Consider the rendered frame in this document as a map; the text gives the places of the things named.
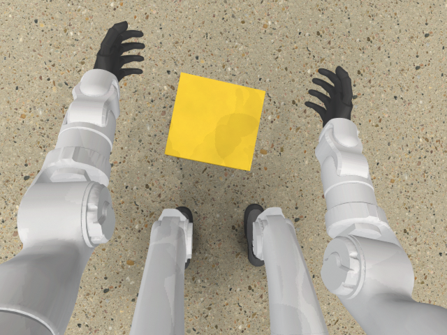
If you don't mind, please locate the left robot thigh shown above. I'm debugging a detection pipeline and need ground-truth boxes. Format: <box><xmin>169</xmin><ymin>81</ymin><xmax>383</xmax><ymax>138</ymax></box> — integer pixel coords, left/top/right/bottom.
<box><xmin>129</xmin><ymin>216</ymin><xmax>193</xmax><ymax>335</ymax></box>

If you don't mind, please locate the left robot hand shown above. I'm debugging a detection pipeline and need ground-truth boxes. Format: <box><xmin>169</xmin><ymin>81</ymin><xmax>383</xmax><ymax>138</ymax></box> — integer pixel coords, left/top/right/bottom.
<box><xmin>93</xmin><ymin>21</ymin><xmax>145</xmax><ymax>82</ymax></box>

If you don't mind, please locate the robot right upper arm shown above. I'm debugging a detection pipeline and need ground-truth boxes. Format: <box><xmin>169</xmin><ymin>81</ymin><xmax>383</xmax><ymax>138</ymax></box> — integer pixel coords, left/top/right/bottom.
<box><xmin>321</xmin><ymin>234</ymin><xmax>447</xmax><ymax>335</ymax></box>

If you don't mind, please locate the carton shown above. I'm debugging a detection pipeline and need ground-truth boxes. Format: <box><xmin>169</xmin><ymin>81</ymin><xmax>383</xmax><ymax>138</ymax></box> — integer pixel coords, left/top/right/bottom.
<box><xmin>165</xmin><ymin>72</ymin><xmax>265</xmax><ymax>171</ymax></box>

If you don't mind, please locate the robot left forearm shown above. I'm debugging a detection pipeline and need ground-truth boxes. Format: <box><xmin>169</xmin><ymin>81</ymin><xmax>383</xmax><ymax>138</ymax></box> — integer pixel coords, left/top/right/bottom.
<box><xmin>17</xmin><ymin>69</ymin><xmax>120</xmax><ymax>242</ymax></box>

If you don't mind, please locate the robot left upper arm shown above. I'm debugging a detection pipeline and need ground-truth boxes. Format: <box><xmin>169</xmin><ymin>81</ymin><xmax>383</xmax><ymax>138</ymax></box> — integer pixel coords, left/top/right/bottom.
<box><xmin>0</xmin><ymin>181</ymin><xmax>116</xmax><ymax>335</ymax></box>

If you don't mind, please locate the right robot hand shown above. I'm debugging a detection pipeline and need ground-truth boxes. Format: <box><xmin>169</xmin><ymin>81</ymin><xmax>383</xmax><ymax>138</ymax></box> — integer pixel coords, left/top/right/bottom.
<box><xmin>305</xmin><ymin>66</ymin><xmax>353</xmax><ymax>127</ymax></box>

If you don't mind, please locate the robot right forearm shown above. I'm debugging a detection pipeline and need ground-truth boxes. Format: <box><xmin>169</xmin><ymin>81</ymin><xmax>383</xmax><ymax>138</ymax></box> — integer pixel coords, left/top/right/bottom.
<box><xmin>315</xmin><ymin>118</ymin><xmax>414</xmax><ymax>284</ymax></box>

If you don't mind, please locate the robot right foot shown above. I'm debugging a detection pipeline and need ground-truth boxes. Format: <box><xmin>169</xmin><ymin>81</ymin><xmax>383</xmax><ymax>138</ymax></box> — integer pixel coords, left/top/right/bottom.
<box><xmin>244</xmin><ymin>204</ymin><xmax>265</xmax><ymax>267</ymax></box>

